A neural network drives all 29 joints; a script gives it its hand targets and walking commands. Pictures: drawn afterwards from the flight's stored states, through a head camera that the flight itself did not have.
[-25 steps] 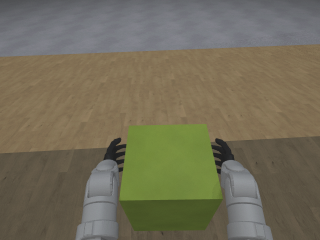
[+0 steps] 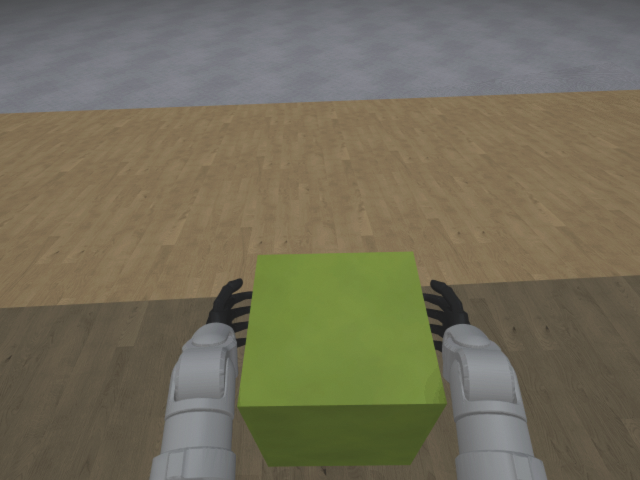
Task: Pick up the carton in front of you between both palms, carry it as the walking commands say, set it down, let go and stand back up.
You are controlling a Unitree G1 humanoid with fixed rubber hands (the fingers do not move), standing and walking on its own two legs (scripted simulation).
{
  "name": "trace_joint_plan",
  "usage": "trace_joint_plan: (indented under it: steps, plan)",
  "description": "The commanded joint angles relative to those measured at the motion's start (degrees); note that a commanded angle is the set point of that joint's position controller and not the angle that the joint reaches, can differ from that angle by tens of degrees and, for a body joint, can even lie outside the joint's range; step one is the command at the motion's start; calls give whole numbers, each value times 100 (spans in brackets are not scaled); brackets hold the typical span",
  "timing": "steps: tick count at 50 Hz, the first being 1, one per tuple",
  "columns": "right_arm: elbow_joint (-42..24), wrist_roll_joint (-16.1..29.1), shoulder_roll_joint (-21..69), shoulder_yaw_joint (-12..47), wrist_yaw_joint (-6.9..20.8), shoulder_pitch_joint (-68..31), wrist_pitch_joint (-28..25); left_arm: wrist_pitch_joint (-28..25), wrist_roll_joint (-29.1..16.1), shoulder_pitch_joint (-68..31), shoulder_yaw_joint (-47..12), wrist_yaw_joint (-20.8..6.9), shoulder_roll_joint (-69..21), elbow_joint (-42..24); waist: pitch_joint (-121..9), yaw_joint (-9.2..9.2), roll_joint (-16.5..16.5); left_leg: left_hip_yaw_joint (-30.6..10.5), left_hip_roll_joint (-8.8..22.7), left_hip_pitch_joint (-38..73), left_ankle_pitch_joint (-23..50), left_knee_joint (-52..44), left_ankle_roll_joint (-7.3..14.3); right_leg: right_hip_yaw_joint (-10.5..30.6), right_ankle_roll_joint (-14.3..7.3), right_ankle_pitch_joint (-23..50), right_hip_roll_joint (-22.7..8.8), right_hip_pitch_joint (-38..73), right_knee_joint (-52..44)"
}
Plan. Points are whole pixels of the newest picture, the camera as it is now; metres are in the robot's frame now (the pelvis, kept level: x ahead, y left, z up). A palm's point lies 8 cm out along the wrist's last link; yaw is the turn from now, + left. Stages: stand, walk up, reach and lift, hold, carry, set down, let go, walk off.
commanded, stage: carry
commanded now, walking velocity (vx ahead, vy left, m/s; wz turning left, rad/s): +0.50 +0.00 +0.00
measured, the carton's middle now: (337, 364) +0.29 +0.00 -0.02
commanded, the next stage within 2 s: none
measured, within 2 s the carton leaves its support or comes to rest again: neither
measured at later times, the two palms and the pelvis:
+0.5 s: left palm (229, 249) +0.41 +0.16 +0.08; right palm (432, 250) +0.41 -0.14 +0.08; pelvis +0.15 +0.01 -0.01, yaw +2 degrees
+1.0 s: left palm (224, 154) +0.71 +0.23 +0.06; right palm (368, 153) +0.71 -0.07 +0.07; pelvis +0.44 +0.08 +0.00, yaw +0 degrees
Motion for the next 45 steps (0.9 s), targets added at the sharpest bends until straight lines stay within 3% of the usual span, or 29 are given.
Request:
trace_joint_plan:
  steps: [1,2,3,7,9,10,11,12,13,14,15,17,19,21,22,23,24,25,27,28,32,37,39,40,41,42,43,44,45]
  plan:
    - [-344,1554,5176,3087,1213,-2915,-170,-97,-1567,-2743,-3168,-1242,-5108,-229,-1584,23,-186,-41,524,-685,-899,28,94,160,-103,-1073,-657,-241,-56]
    - [-499,1648,5210,3225,1208,-2958,-154,-76,-1650,-2730,-3301,-1232,-5139,-358,-1406,25,-214,-40,460,-1081,-2119,-14,107,256,-123,-2396,-643,-582,-246]
    - [-654,1738,5225,3369,1197,-3062,-117,-49,-1708,-2826,-3417,-1212,-5141,-529,-1231,20,-272,-26,405,-1466,-2721,94,131,426,-180,-3134,-709,-739,-361]
    - [-1195,2151,5144,3921,1137,-3124,188,261,-1983,-2678,-3886,-1024,-5089,-1115,-1646,59,-770,769,49,-1687,-1053,1012,26,1113,-607,-2355,-1267,-498,-633]
    - [-1462,2384,5064,4165,1103,-3107,481,571,-2131,-2673,-4107,-934,-4911,-1492,-1793,40,-651,790,111,-1101,-1269,351,87,757,-599,-2570,-1146,-965,-382]
    - [-1568,2471,4982,4241,1073,-3091,646,743,-2221,-2707,-4216,-904,-4828,-1652,-1688,25,-287,459,343,-735,-1517,25,154,310,-457,-2476,-883,-1425,44]
    - [-1615,2518,4841,4269,1034,-2961,819,931,-2338,-2760,-4337,-881,-4762,-1795,-1576,-34,576,-615,1038,-334,-2072,-467,389,-306,-219,-2107,-521,-2128,1086]
    - [-1631,2538,4714,4260,985,-2765,998,1131,-2478,-2821,-4443,-866,-4707,-1878,-1409,-99,1402,-1777,1725,265,-1971,-1003,729,-909,3,-1711,-186,-3131,2112]
    - [-1752,2546,4628,4252,918,-2639,1163,1308,-2662,-2901,-4584,-882,-4711,-2018,-1103,-124,1498,-2300,2066,626,-977,-1039,1055,-964,13,-1943,-220,-3887,2110]
    - [-2002,2592,4566,4276,852,-2613,1316,1452,-2846,-2909,-4700,-892,-4768,-2103,-1114,-143,1101,-2159,2072,773,-153,-941,1180,-853,-21,-2023,-341,-3973,2125]
    - [-2266,2680,4577,4325,800,-2615,1457,1570,-3016,-2832,-4742,-895,-4838,-2188,-1346,-138,807,-1780,2008,928,290,-824,1143,-876,-31,-1932,-352,-3824,1918]
    - [-2791,2868,4650,4487,741,-2558,1701,1776,-3220,-2579,-4782,-882,-4942,-2462,-1732,-136,839,-951,1685,905,817,-602,897,-1168,-30,-1313,-152,-3191,1474]
    - [-3076,3024,4747,4589,751,-2350,1920,1977,-3258,-2302,-4785,-843,-4963,-2728,-1907,-116,992,-365,1426,573,760,-441,749,-1463,-15,-879,15,-2425,866]
    - [-3235,3097,4841,4636,802,-2094,2109,2154,-3187,-1956,-4742,-812,-4964,-2936,-2073,-33,635,342,1114,-627,347,213,524,-1678,-5,-38,76,-479,-15]
    - [-3283,3111,4817,4627,834,-1973,2191,2238,-3113,-1757,-4697,-794,-4923,-3010,-2301,36,316,668,968,-1630,292,913,341,-1262,-131,-59,-304,908,-85]
    - [-3377,3172,4769,4641,880,-1965,2297,2306,-2978,-1524,-4626,-768,-4794,-3062,-2540,156,-849,1181,591,-2833,-636,2446,64,664,-578,-1494,-1600,1794,-714]
    - [-3512,3244,4752,4672,922,-2167,2407,2355,-2868,-1471,-4558,-748,-4828,-2990,-2168,169,-1672,1138,147,-4232,-1763,3360,46,2385,-1264,-1399,-2675,2106,-957]
    - [-3578,3332,4736,4715,958,-2408,2477,2406,-2915,-1697,-4551,-730,-4946,-3162,-1990,166,-1145,677,502,-4523,-1872,3973,184,2532,-1552,-941,-2876,1842,-897]
    - [-3546,3487,4807,4694,995,-2595,2540,2516,-3082,-2145,-4603,-694,-4954,-3471,-1855,139,-313,534,854,-4491,-1410,4152,226,1653,-1300,-613,-2541,1317,-977]
    - [-3537,3520,4821,4659,982,-2593,2562,2558,-3167,-2311,-4652,-689,-4951,-3553,-1804,128,-230,560,921,-4339,-1125,3755,189,1184,-1099,-753,-2362,1091,-1153]
    - [-3237,3305,4808,4505,832,-2292,2632,2718,-3389,-2306,-4690,-765,-4868,-3404,-1675,110,-552,1090,674,-3614,-224,2267,-5,-225,-826,274,-1756,729,-1226]
    - [-3102,3070,4801,4382,732,-2193,2682,2795,-3390,-2227,-4642,-864,-4773,-3174,-1335,160,-970,1722,370,-2554,607,939,96,-986,-560,1238,-1519,317,-889]
    - [-3127,3069,4858,4367,739,-2245,2679,2797,-3394,-2296,-4650,-882,-4793,-3218,-1479,64,-883,2016,169,-1490,702,634,181,-1361,-390,1843,-1426,0,-116]
    - [-3095,3065,4861,4342,745,-2173,2672,2800,-3385,-2294,-4657,-889,-4782,-3261,-1766,5,-678,2236,-45,-556,381,563,199,-1683,-251,2139,-1197,-303,730]
    - [-3069,3054,4850,4323,757,-2110,2662,2803,-3369,-2270,-4633,-894,-4724,-3274,-2137,-107,-360,1697,340,638,60,571,236,-1703,-87,1561,-1018,-1042,1819]
    - [-2995,2988,4760,4281,766,-2025,2637,2826,-3374,-2373,-4658,-901,-4706,-3351,-2474,-172,934,-952,1979,1335,-1456,-377,735,-1682,190,152,-525,-2172,3529]
    - [-2917,2967,4857,4319,774,-2045,2605,2833,-3379,-2399,-4688,-906,-4801,-3355,-2552,-151,1722,-2630,2741,1868,-1172,-1051,1329,-1130,185,-1630,-85,-3399,4671]
    - [-3094,3057,5031,4375,791,-2113,2574,2781,-3375,-2428,-4707,-919,-4936,-3317,-2503,-125,1177,-2249,2685,1765,-388,-901,1302,-583,17,-1644,-487,-3728,5236]
    - [-3218,3122,5248,4439,808,-2204,2519,2713,-3383,-2453,-4737,-933,-5079,-3378,-2473,-134,777,-1721,2452,1477,337,-748,1206,-486,-114,-1437,-678,-3765,5340]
